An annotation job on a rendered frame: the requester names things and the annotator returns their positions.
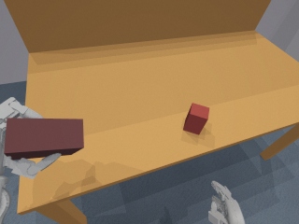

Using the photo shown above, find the robot left forearm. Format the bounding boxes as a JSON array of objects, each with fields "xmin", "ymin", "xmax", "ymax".
[{"xmin": 0, "ymin": 175, "xmax": 11, "ymax": 224}]

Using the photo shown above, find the robot left hand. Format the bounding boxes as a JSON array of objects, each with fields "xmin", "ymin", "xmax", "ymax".
[{"xmin": 0, "ymin": 97, "xmax": 62, "ymax": 179}]

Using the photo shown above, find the table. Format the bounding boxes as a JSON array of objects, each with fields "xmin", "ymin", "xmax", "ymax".
[{"xmin": 4, "ymin": 0, "xmax": 299, "ymax": 224}]

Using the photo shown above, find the robot right hand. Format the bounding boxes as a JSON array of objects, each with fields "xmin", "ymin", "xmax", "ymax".
[{"xmin": 208, "ymin": 180, "xmax": 246, "ymax": 224}]

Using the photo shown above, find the sponge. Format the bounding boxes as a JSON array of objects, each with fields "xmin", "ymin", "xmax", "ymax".
[{"xmin": 4, "ymin": 118, "xmax": 84, "ymax": 161}]

